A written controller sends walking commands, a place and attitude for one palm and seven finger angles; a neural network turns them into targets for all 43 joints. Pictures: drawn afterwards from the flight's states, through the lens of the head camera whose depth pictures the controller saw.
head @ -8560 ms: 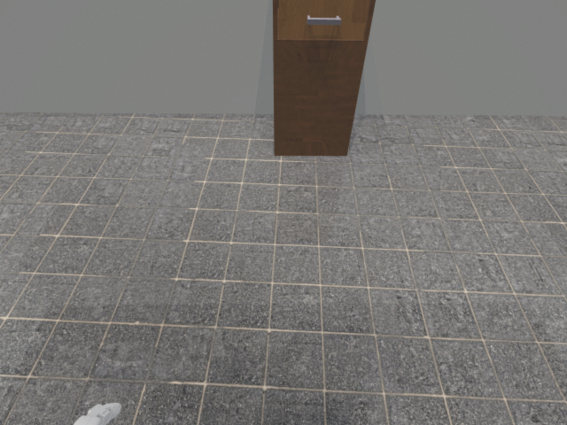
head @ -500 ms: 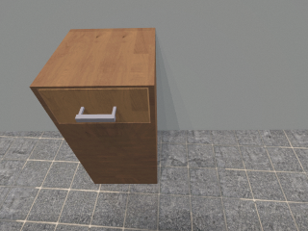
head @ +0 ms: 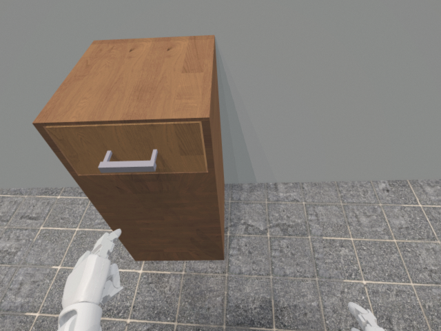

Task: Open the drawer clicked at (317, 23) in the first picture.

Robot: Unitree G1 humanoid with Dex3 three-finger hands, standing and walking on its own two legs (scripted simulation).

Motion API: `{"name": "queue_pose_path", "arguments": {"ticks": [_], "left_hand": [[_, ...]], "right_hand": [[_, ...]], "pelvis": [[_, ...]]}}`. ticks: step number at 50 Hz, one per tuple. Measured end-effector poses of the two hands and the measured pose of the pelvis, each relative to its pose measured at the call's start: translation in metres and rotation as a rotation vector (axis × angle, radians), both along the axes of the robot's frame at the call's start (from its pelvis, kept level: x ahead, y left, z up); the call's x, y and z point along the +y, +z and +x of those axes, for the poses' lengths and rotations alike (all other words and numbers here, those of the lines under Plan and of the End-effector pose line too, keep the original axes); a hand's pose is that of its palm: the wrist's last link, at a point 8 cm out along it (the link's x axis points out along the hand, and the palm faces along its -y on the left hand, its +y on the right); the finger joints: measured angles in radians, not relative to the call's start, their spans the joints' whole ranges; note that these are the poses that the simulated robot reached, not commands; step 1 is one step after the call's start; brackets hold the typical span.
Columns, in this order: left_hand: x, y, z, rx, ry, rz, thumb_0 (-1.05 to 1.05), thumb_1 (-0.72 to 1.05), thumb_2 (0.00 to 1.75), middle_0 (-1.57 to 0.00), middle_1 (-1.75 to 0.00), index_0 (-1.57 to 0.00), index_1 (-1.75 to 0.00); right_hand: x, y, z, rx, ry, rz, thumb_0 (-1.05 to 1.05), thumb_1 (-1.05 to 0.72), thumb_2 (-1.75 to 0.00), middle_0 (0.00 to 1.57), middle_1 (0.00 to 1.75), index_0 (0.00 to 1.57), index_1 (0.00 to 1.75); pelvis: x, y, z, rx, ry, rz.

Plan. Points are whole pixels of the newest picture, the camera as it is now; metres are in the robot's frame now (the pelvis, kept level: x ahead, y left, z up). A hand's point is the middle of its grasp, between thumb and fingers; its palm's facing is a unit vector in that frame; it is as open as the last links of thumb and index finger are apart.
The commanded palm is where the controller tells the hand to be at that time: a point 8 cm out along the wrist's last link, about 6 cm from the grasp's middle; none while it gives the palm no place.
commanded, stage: raise the hand with hooked fingers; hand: left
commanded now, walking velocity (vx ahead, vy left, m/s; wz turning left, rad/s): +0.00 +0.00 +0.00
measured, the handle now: (129, 160) +0.51 +0.27 -0.02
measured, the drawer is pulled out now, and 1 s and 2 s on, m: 0.00 0.00 0.00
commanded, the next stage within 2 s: move the hooked fingers above the handle in 1.68 s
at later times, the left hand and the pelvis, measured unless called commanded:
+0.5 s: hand (96, 273) +0.22 +0.24 +0.00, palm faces +0.17 -0.03 -0.99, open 10.4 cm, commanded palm +0.17 +0.24 +0.04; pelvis -0.04 -0.02 -0.04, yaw +2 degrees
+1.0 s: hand (79, 236) +0.26 +0.26 +0.06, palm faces +0.14 -0.07 -0.99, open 13.2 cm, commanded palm +0.22 +0.26 +0.11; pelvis -0.03 +0.02 +0.00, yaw +1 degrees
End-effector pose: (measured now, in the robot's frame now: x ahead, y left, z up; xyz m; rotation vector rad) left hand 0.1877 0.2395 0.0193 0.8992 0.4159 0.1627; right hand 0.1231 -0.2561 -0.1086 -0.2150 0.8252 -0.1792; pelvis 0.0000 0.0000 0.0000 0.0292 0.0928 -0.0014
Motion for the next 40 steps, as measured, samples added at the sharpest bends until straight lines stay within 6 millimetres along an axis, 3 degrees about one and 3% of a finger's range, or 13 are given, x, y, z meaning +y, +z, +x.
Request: {"name": "queue_pose_path", "arguments": {"ticks": [2,4,8,12,15,21,27,30,34,40], "left_hand": [[-0.007,0.017,0.011,-0.087,-0.083,0.162,0.01,0.79,0.84,-0.20,-0.38,-0.21,-0.38],[-0.016,0.019,0.007,-0.108,-0.152,0.275,0.01,0.75,0.82,-0.20,-0.40,-0.21,-0.40],[-0.033,-0.006,-0.031,-0.036,-0.256,0.380,0.00,0.66,0.79,-0.21,-0.46,-0.21,-0.46],[-0.032,-0.030,-0.074,0.023,-0.278,0.454,0.00,0.56,0.75,-0.23,-0.52,-0.23,-0.52],[-0.024,-0.028,-0.079,-0.055,-0.265,0.512,0.00,0.48,0.72,-0.24,-0.56,-0.25,-0.56],[-0.011,0.013,-0.032,-0.308,-0.224,0.633,0.00,0.33,0.66,-0.26,-0.65,-0.27,-0.66],[0.000,0.042,0.010,-0.204,-0.123,0.611,0.00,0.20,0.60,-0.26,-0.74,-0.27,-0.74],[-0.001,0.045,0.012,-0.117,-0.157,0.554,0.00,0.13,0.57,-0.27,-0.79,-0.27,-0.79],[-0.005,0.040,0.007,-0.075,-0.264,0.514,0.00,0.04,0.53,-0.27,-0.85,-0.28,-0.85],[0.001,0.055,0.004,-0.219,-0.322,0.555,0.00,-0.10,0.47,-0.29,-0.94,-0.29,-0.94]], "right_hand": [[-0.006,0.013,0.028,-0.087,0.025,-0.002,0.01,-0.92,-0.90,0.20,0.30,0.20,0.30],[-0.009,0.027,0.052,-0.144,0.057,0.003,0.01,-0.92,-0.90,0.20,0.30,0.20,0.30],[-0.007,0.044,0.087,-0.195,0.153,-0.006,0.01,-0.92,-0.90,0.20,0.30,0.20,0.30],[0.005,0.040,0.106,-0.182,0.245,-0.036,0.01,-0.91,-0.90,0.20,0.30,0.20,0.30],[0.019,0.024,0.109,-0.161,0.285,-0.034,0.00,-0.91,-0.90,0.20,0.30,0.20,0.30],[0.050,-0.013,0.082,-0.105,0.277,0.072,0.01,-0.91,-0.90,0.20,0.30,0.20,0.30],[0.056,-0.024,0.023,0.028,0.147,0.157,0.01,-0.91,-0.90,0.21,0.30,0.20,0.30],[0.047,-0.020,0.000,0.075,0.103,0.132,0.01,-0.91,-0.90,0.21,0.30,0.20,0.30],[0.028,-0.013,-0.016,0.116,0.081,0.057,0.01,-0.91,-0.90,0.21,0.30,0.20,0.30],[0.014,-0.004,-0.009,0.116,0.087,-0.024,0.01,-0.91,-0.90,0.20,0.30,0.20,0.30]], "pelvis": [[-0.004,-0.003,-0.005,0.025,-0.017,0.007],[-0.008,-0.007,-0.010,0.043,-0.033,0.013],[-0.015,-0.013,-0.019,0.065,-0.033,0.021],[-0.022,-0.023,-0.027,0.088,-0.003,0.020],[-0.025,-0.033,-0.033,0.098,0.024,0.015],[-0.022,-0.046,-0.042,0.088,0.043,-0.002],[-0.012,-0.027,-0.041,0.042,0.013,0.001],[-0.006,-0.016,-0.038,0.021,0.002,0.003],[0.001,-0.010,-0.036,0.002,0.002,-0.002],[0.009,-0.008,-0.033,-0.005,0.013,-0.012]]}}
